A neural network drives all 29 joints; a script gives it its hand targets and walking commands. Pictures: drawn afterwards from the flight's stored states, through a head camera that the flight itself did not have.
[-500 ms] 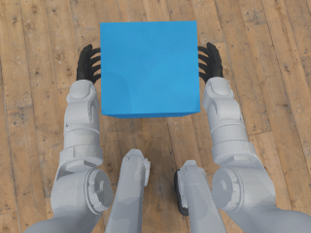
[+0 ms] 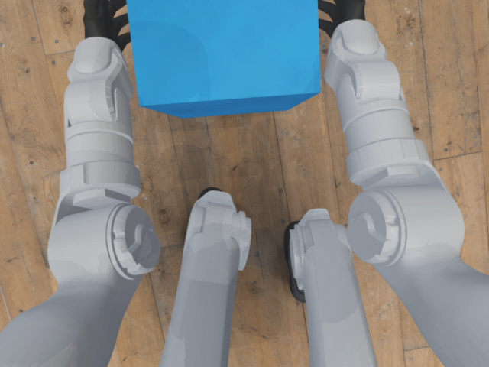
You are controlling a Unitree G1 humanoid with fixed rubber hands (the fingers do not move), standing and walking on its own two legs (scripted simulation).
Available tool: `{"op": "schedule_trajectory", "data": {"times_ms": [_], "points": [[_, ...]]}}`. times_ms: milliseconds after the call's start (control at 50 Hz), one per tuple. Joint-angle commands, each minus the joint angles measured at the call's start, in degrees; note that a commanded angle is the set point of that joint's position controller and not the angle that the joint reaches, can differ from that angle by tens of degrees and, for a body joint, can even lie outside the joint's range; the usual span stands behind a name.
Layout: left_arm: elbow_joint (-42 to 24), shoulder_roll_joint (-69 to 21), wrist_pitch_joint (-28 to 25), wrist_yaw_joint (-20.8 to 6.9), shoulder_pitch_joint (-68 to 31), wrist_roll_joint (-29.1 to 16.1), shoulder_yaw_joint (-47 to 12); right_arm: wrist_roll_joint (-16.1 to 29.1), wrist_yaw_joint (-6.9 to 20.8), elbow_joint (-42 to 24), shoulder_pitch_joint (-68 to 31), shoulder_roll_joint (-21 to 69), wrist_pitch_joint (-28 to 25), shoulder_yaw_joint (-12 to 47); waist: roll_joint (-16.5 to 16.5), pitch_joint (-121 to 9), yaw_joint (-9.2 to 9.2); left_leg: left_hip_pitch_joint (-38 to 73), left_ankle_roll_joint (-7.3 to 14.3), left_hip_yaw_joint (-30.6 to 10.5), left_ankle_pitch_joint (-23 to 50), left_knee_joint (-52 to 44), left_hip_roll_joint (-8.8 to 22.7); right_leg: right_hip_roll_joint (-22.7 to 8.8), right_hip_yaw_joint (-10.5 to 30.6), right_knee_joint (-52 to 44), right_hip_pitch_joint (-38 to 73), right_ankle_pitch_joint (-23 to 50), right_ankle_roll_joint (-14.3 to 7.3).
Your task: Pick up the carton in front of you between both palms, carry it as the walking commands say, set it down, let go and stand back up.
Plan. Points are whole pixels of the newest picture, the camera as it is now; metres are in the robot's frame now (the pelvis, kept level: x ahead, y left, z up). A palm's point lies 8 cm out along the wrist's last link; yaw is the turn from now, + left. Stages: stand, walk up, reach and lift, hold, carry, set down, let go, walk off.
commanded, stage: set down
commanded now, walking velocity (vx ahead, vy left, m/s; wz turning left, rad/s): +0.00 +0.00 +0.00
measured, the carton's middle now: (227, 41) +0.53 +0.14 -0.21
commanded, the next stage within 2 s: none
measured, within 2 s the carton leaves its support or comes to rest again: rests again in 0.78 s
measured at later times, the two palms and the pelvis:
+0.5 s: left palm (127, 47) +0.50 +0.29 -0.22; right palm (322, 35) +0.58 -0.01 -0.23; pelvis +0.01 +0.00 -0.05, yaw -2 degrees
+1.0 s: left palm (134, 61) +0.49 +0.28 -0.25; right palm (322, 45) +0.57 -0.02 -0.25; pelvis -0.01 -0.01 -0.07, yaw -2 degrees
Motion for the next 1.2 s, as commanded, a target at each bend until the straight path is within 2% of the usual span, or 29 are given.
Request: {"op": "schedule_trajectory", "data": {"times_ms": [0, 160, 200, 240, 320, 380, 520, 660, 840, 1180], "points": [[-0.8, -44.8, -1.8, -13.8, -36.1, -8.2, -25.2, 7.0, 11.5, -1.4, -36.9, 47.2, -1.7, 23.1, 3.7, -68.2, 5.02, 54.4, -0.4, 12.0, 20.0, -3.9, -1.1, 3.0, -8.9, -7.2, 14.2, 9.9, -2.4], [-0.3, -39.6, -2.4, -14.5, -42.2, -11.2, -25.3, 11.0, 10.8, -1.4, -43.1, 43.6, -2.0, 26.2, 2.1, -66.9, 7.37, 51.5, -0.3, 12.5, 22.4, 1.8, 0.0, 2.4, -8.6, -1.4, 14.8, 11.1, -2.6], [0.1, -39.0, -2.6, -15.2, -44.0, -11.4, -24.3, 11.0, 10.9, -0.7, -44.2, 43.0, -2.0, 26.5, -0.9, -62.5, 8.26, 45.1, 0.0, 12.2, 21.4, 2.3, 0.1, 2.1, -8.3, -0.2, 15.6, 11.8, -2.6], [0.5, -38.2, -3.0, -15.6, -43.8, -11.6, -23.6, 11.7, 10.9, -0.7, -44.1, 43.5, -2.4, 27.4, -2.9, -60.0, 8.90, 44.0, 0.7, 11.7, 23.3, 3.5, 0.2, 2.1, -8.3, 0.9, 15.2, 13.7, -2.5], [0.8, -36.9, -3.5, -16.0, -43.0, -12.0, -22.3, 13.7, 10.6, -2.4, -45.4, 44.6, -3.3, 30.3, -5.4, -61.0, 10.91, 45.9, 1.5, 11.3, 28.4, 5.6, 0.5, 1.8, -8.0, 2.4, 15.0, 17.2, -2.2], [2.0, -36.8, -3.4, -16.5, -41.4, -11.9, -21.4, 14.2, 10.6, -1.8, -44.3, 45.3, -3.5, 31.1, -6.2, -60.4, 11.59, 45.1, 1.8, 11.1, 29.6, 6.6, 0.7, 1.6, -7.8, 2.9, 14.8, 19.1, -2.2], [3.9, -34.3, -3.8, -17.7, -40.0, -10.2, -18.5, 13.8, 10.7, 0.5, -42.0, 45.3, -3.8, 30.4, -8.0, -55.1, 12.70, 36.1, 2.4, 11.3, 24.9, 7.6, 1.5, 1.3, -6.4, 3.5, 15.7, 20.5, -2.4], [4.1, -29.6, -4.8, -17.7, -42.4, -9.9, -16.7, 14.3, 10.4, 1.1, -43.7, 42.0, -4.3, 30.4, -9.1, -51.8, 13.72, 31.4, 2.9, 11.4, 20.2, 8.4, 2.2, 1.0, -5.5, 4.0, 17.0, 18.5, -2.5], [7.3, -26.1, -6.0, -16.8, -42.4, -9.5, -15.9, 15.0, 11.1, 3.9, -44.5, 36.6, -5.4, 29.4, -7.8, -44.4, 13.12, 31.6, 3.8, 10.3, 18.1, 9.3, 2.7, 0.9, -5.4, 5.3, 12.2, 14.2, -2.9], [15.9, -17.9, -5.8, -16.2, -35.2, -5.1, -8.7, 10.5, 12.0, 13.5, -38.6, 24.3, -5.0, 22.6, -7.0, -26.6, 10.68, 23.8, 4.8, 8.5, 7.3, 9.6, 3.1, -0.2, -4.8, 5.8, 6.5, 4.6, -4.0]]}}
